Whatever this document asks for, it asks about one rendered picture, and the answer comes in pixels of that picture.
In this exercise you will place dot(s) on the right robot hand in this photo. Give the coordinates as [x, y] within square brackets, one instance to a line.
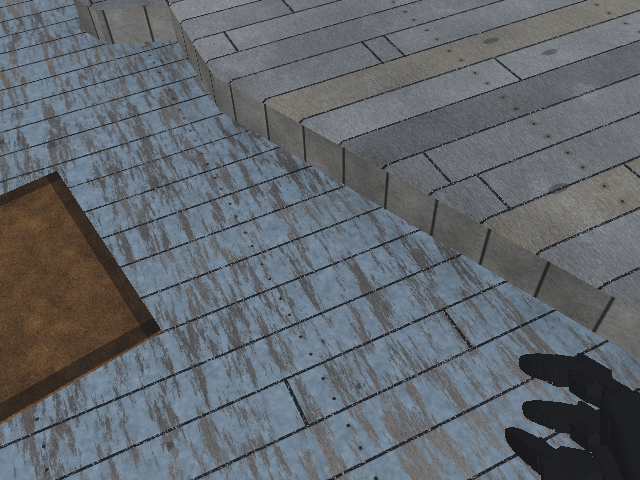
[612, 435]

